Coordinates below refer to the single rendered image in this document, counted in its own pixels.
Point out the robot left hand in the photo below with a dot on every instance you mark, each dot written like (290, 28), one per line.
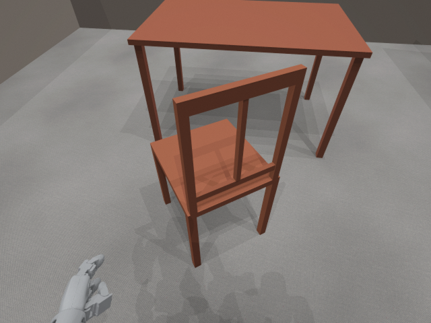
(80, 289)

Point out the robot left forearm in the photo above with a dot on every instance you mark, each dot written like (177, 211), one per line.
(70, 316)

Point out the table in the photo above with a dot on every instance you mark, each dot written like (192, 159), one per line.
(320, 29)

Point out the chair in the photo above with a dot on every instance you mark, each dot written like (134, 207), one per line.
(211, 166)

